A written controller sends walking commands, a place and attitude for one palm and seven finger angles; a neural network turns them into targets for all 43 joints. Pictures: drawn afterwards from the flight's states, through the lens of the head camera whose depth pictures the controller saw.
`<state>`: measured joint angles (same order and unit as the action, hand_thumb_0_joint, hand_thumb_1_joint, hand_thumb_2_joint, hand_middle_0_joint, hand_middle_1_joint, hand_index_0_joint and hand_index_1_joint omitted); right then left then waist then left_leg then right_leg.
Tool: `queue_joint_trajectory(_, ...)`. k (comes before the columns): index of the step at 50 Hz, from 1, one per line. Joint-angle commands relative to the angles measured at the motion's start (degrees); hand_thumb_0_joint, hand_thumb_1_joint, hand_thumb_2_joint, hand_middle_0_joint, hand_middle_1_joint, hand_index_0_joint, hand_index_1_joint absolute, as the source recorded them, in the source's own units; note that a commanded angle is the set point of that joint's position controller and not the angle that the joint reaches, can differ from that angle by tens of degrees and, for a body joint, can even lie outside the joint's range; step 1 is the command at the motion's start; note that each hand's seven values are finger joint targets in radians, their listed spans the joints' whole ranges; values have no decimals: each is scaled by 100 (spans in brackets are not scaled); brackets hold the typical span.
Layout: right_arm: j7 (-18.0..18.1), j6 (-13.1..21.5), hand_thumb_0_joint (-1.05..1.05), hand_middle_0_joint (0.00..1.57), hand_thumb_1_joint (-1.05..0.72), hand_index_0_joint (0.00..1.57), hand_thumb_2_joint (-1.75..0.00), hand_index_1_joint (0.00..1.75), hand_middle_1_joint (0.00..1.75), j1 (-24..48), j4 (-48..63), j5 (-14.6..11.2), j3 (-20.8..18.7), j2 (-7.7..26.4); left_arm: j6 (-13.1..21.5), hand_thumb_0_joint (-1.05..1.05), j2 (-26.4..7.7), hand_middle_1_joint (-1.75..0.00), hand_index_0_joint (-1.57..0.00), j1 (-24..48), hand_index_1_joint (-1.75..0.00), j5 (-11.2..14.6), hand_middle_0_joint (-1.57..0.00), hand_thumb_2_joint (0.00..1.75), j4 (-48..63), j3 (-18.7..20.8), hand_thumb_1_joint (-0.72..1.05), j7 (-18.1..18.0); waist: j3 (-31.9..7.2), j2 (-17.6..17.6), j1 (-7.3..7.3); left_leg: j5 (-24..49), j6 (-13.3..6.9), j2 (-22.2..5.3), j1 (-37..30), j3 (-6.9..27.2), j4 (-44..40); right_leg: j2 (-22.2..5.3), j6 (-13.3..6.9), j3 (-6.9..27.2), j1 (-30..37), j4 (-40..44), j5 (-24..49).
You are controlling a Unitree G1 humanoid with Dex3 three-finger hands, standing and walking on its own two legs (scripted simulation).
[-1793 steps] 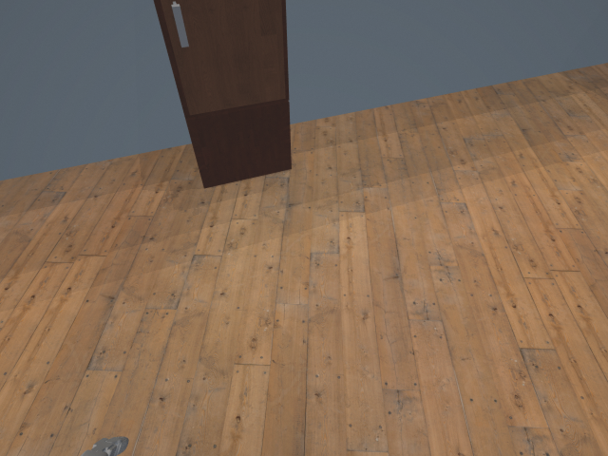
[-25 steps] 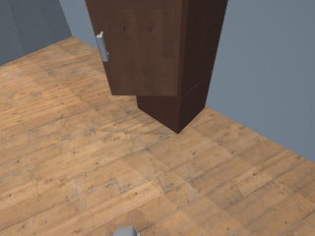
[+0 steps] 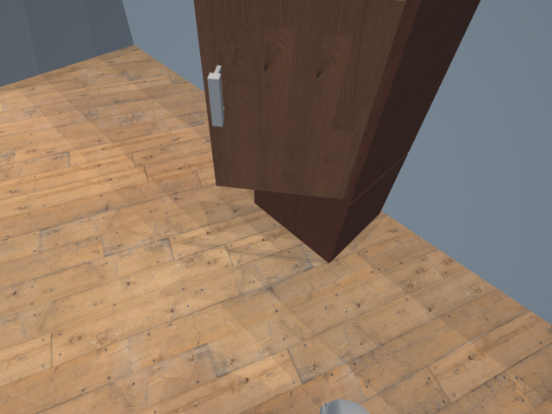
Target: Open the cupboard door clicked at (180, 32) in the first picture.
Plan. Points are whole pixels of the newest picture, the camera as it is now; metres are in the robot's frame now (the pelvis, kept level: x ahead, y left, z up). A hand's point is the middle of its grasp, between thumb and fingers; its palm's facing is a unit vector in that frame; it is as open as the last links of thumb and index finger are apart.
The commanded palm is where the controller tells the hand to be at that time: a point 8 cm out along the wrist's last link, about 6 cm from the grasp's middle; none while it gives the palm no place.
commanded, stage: take the last steps up to it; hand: left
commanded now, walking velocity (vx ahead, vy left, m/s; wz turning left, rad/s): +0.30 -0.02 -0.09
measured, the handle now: (218, 95) +0.78 +0.21 +0.01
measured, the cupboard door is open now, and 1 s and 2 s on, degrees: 39 39 39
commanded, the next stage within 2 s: come to a stop and stand still in 0.40 s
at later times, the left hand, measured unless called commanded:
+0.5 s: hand (220, 341) +0.26 +0.12 -0.16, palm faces +0.01 -0.98 -0.19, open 7.2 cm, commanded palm none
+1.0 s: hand (193, 364) +0.22 +0.16 -0.18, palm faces -0.01 -0.97 -0.23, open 7.4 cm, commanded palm none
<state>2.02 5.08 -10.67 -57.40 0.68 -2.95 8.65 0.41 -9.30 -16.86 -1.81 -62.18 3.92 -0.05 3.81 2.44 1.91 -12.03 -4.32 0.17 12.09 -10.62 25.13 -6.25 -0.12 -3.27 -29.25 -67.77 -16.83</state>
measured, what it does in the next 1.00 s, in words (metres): walks ahead: right foot, then left foot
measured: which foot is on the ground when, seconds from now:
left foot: down 0.00-0.38, up 0.40-0.68, down 0.70-1.00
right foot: up 0.00-0.34, down 0.36-0.76, up 0.78-1.00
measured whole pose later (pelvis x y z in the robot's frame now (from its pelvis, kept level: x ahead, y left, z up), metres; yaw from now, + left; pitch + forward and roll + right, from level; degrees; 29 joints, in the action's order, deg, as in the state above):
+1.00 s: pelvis +0.19 -0.03 +0.00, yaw -4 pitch +0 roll -1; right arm 2.5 -1.0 -5.0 -56.5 1.2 -1.7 8.8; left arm -3.7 -11.1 -12.7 -1.0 -58.6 3.2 -1.4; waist 5.8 -0.4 1.4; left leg -8.6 -1.4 -3.3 19.8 -4.7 28.9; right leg -1.3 1.2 -1.8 -18.8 -51.1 -30.5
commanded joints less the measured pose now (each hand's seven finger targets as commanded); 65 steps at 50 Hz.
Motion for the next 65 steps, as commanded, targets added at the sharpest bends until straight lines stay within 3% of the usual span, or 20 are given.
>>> queue_joint_trajectory(1, -37, -37, 0, 20, -90, 20, -90, 30, 30, -928, -140, 51, -40, 546, -13, 0, -76, -30, -20, -272, -30, 0, -20, 90, 353, 43, 90, 56, 78, -659, -73, 517, -427, -1665, -191, 1238, -1758, -203, 82, 357, -652, 220, 653)
queue_joint_trajectory(13, -55, -120, 0, 20, -90, 20, -90, 30, 30, -1704, -541, 139, 9, 662, 72, 0, -219, -30, -20, 1239, -30, 46, -20, 90, 1018, -88, 90, 100, 209, -674, -416, 1936, -504, -1671, -900, 853, -1153, 107, -86, -183, 45, 2950, 372)
queue_joint_trajectory(16, -51, -167, 0, 20, -90, 20, -90, 30, 30, -1699, -639, 107, 24, 681, 152, 0, -334, -30, -20, 542, -30, 37, -20, 90, 780, -59, 90, 84, -206, -533, -99, 2175, -218, -1347, -749, 558, -155, 426, -189, -434, 1454, 3829, 691)
queue_joint_trajectory(17, -79, -160, 0, 20, -90, 20, -90, 30, 30, -1620, -620, 51, 32, 604, 223, 0, -595, -30, -20, -132, -30, 29, -20, 90, 550, 14, 90, 48, -558, -102, 188, 2013, -13, -1052, -44, 409, 766, 257, -346, -66, 2758, 3973, 1247)
queue_joint_trajectory(18, -111, -125, 0, 20, -90, 20, -90, 30, 30, -1580, -482, -21, 48, 416, 304, 0, -1059, -30, -20, -986, -30, 15, -20, 90, 285, 154, 90, -17, -1195, 780, 452, 538, 287, -460, 1287, -27, 2055, -1001, -836, 1471, 4267, 4020, 2446)
queue_joint_trajectory(19, -103, -148, 0, 20, -90, 20, -90, 30, 30, -1512, -372, -59, 62, 374, 301, 0, -1424, -30, -20, -1326, -30, 102, -20, 90, 142, 187, 90, -46, -1386, 1309, 469, -2490, 478, -2, 1989, 116, 3756, -2060, -1543, 2526, 4591, 4603, 3674)
queue_joint_trajectory(20, -88, -172, 0, 20, -90, 20, -90, 30, 30, -1162, -325, -41, 34, 439, 310, 0, -1251, -30, -20, -1074, -30, 123, -20, 90, 185, 154, 90, -105, -1045, 623, 445, -2281, 451, -240, 2256, 835, 4266, -1914, -1599, 2166, 4152, 4672, 4003)
queue_joint_trajectory(25, -135, -408, 0, 20, -90, 20, -90, 30, 30, -1143, -505, 31, 51, -22, 356, 0, -447, -30, -20, 43, -30, 106, -20, 90, 338, -94, 90, -138, -286, 354, -304, -917, 631, -586, 1436, 869, 3390, -991, -893, 428, 2012, 5253, 3266)
queue_joint_trajectory(33, -97, -533, 0, 20, -90, 20, -90, 30, 30, -883, -418, -7, 62, 224, 150, 0, -744, -30, -20, 314, -30, 88, -20, 90, 333, -34, 90, -222, -451, 551, -343, 319, 713, -201, 38, 761, 370, -738, -653, 225, 1802, 4335, 3394)
queue_joint_trajectory(36, -5, -461, 0, 20, -90, 20, -90, 30, 30, -788, -256, 26, -40, 979, -24, 0, -373, -30, -20, -111, -30, 161, -20, 90, 345, -129, 90, -270, -678, -923, -198, 3868, -66, -1552, -544, 1919, -9, 66, 17, -111, 1389, 3722, 360)
queue_joint_trajectory(39, 92, -517, 0, 20, -90, 20, -90, 30, 30, -367, -130, 53, -45, 1027, -213, 0, -415, -30, -20, -116, -30, 131, -20, 90, 322, -154, 90, -242, -228, -1599, -187, 3379, -530, -1839, -30, 2174, -711, 286, 104, -13, 1289, 2529, -1431)
queue_joint_trajectory(43, 167, -581, 0, 20, -90, 20, -90, 30, 30, -176, 79, 71, -119, 1217, -305, 0, -594, -30, -20, -78, -30, 109, -20, 90, 429, -51, 90, -192, -633, -1147, -231, 3812, -806, -2030, -372, 2060, -375, 350, 101, 392, 833, 1341, -1633)
queue_joint_trajectory(47, 132, -613, 0, 20, -90, 20, -90, 30, 30, -53, 190, 81, -196, 1293, -328, 0, -476, -30, -20, -13, -30, 80, -20, 90, 616, -29, 90, -135, -832, -743, -260, 2298, -743, -1942, -312, 1978, -481, 409, 132, 296, 790, 1402, -1430)
queue_joint_trajectory(51, 33, -644, 0, 20, -90, 20, -90, 30, 30, 48, 181, 87, -229, 1253, -292, 0, -379, -30, -20, -196, -30, 72, -20, 90, 616, -50, 90, -112, -762, -1147, -207, 381, -439, -1635, 222, 1928, -714, 475, 95, 14, 1485, 2843, -921)
queue_joint_trajectory(53, -13, -669, 0, 20, -90, 20, -90, 30, 30, 84, 189, 37, -226, 1136, -231, 0, -475, -30, -20, -562, -30, 52, -20, 90, 498, -38, 90, -120, -666, -714, -50, -371, -51, -1172, 725, 1597, -371, 465, 41, -4, 2254, 4267, -9)
queue_joint_trajectory(55, -96, -746, 0, 20, -90, 20, -90, 30, 30, 195, 341, -24, -128, 555, -173, 0, -1172, -30, -20, -251, -30, -6, -20, 90, 604, 27, 90, -156, -90, 1273, -139, -1211, 572, -169, 1194, 740, 874, -1056, -600, 1802, 1471, 5664, -842)
queue_joint_trajectory(57, -186, -774, 0, 20, -90, 20, -90, 30, 30, 322, 342, 23, -136, 557, -119, 0, -1079, -30, -20, 406, -30, 4, -20, 90, 807, -53, 90, -172, 50, 714, -222, -1340, 511, -211, 689, 1008, 1784, -1184, -914, 1593, 571, 5797, -1051)
queue_joint_trajectory(60, -137, -734, 0, 20, -90, 20, -90, 30, 30, -67, -35, 30, -83, 540, -32, 0, -872, -30, -20, 538, -30, 68, -20, 90, 665, -106, 90, -163, 67, 1012, -320, -834, 523, -213, 588, 967, 1684, -683, -770, 949, 1127, 5139, 997)
queue_joint_trajectory(63, -106, -625, 0, 20, -90, 20, -90, 30, 30, -391, -301, 10, 6, 415, 2, 0, -805, -30, -20, 351, -30, 98, -20, 90, 479, -139, 90, -168, -52, 328, -328, -13, 545, -221, -44, 966, 262, -466, -491, 716, 1397, 4629, 1290)
queue_joint_trajectory(65, -42, -481, 0, 20, -90, 20, -90, 30, 30, -464, -450, 29, 53, 623, 16, 0, -608, -30, -20, 44, -30, 172, -20, 90, 338, -205, 90, -154, -332, -462, -155, 1446, 340, -741, -403, 1533, -213, -62, -159, 505, 1585, 4372, 1209)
